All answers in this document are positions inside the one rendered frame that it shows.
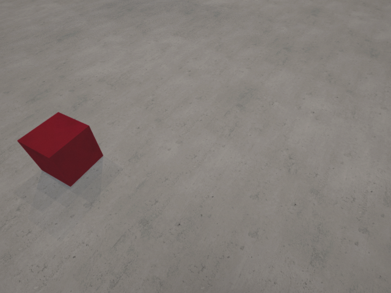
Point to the carton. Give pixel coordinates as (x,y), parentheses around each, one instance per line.
(62,147)

